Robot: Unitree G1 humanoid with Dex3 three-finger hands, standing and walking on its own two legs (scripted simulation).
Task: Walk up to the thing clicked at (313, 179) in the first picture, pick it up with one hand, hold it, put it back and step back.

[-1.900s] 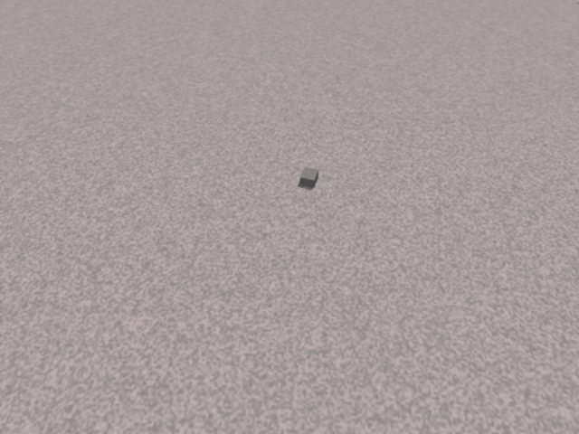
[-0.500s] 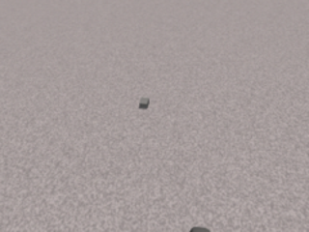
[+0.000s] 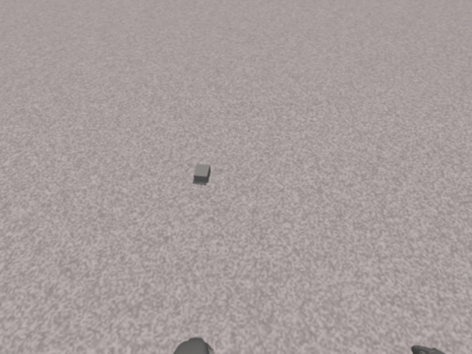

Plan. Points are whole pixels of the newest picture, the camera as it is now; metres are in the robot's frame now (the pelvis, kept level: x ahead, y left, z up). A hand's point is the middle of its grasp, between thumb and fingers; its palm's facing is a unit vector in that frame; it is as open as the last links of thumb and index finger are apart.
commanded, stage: walk up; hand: left
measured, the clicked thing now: (202, 173) +1.08 +0.23 -0.74
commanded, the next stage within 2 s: none
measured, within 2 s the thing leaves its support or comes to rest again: neither
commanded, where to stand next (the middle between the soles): +0.62 +0.08 m, yaw -6 degrees
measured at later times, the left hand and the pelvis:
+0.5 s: hand (126, 247) +0.35 +0.28 -0.13, palm faces -0.13 -0.90 -0.42, open 7.4 cm; pelvis +0.23 +0.01 -0.01, yaw -5 degrees
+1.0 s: hand (100, 214) +0.46 +0.38 -0.16, palm faces -0.13 -0.91 -0.40, open 7.4 cm; pelvis +0.40 +0.10 -0.01, yaw -6 degrees
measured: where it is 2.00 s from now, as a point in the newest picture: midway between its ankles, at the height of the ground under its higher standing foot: (222, 261)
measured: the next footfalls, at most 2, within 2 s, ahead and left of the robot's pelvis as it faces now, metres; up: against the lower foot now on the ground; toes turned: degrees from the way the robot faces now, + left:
left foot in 0.02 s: +0.17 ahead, +0.15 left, +0.00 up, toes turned +4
right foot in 0.46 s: +0.35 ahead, -0.11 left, +0.00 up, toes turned -8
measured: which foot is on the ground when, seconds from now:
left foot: up 0.00-0.00, down 0.02-0.48, up 0.50-0.86, down 0.88-1.00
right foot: down 0.00-0.06, up 0.08-0.44, down 0.46-0.90, up 0.92-1.00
